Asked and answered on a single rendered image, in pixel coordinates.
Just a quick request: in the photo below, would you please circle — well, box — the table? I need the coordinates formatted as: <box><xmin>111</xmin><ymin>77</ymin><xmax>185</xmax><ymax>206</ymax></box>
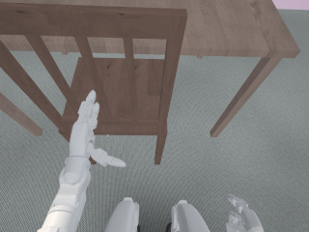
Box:
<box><xmin>0</xmin><ymin>0</ymin><xmax>300</xmax><ymax>137</ymax></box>

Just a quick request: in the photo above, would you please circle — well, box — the left robot hand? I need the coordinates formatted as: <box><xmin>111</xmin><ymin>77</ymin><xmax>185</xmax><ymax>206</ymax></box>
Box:
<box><xmin>69</xmin><ymin>90</ymin><xmax>126</xmax><ymax>167</ymax></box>

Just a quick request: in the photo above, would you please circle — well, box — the right robot shin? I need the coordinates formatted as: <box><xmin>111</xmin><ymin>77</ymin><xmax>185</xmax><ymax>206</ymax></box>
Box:
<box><xmin>171</xmin><ymin>200</ymin><xmax>187</xmax><ymax>232</ymax></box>

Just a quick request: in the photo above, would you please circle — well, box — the chair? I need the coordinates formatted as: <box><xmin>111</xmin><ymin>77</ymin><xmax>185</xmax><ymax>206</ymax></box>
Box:
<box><xmin>0</xmin><ymin>2</ymin><xmax>187</xmax><ymax>165</ymax></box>

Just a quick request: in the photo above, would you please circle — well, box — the right robot hand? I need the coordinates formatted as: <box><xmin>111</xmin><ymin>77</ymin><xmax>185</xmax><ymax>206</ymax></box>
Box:
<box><xmin>226</xmin><ymin>194</ymin><xmax>265</xmax><ymax>232</ymax></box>

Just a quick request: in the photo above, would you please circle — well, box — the left robot thigh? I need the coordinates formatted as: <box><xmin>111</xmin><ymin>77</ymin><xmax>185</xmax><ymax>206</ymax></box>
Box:
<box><xmin>103</xmin><ymin>200</ymin><xmax>139</xmax><ymax>232</ymax></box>

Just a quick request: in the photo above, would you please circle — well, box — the robot left forearm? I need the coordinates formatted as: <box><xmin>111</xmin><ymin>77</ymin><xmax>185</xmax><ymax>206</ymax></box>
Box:
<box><xmin>37</xmin><ymin>156</ymin><xmax>91</xmax><ymax>232</ymax></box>

